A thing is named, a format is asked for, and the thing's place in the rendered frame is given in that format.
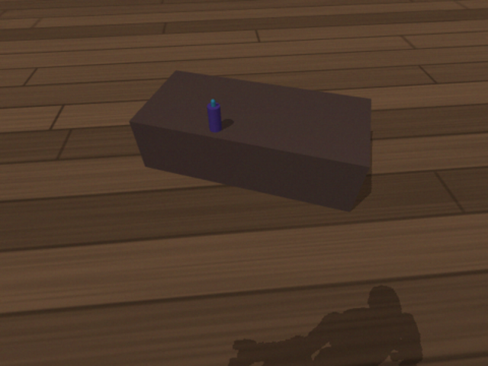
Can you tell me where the bottle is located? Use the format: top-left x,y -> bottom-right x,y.
207,99 -> 222,133

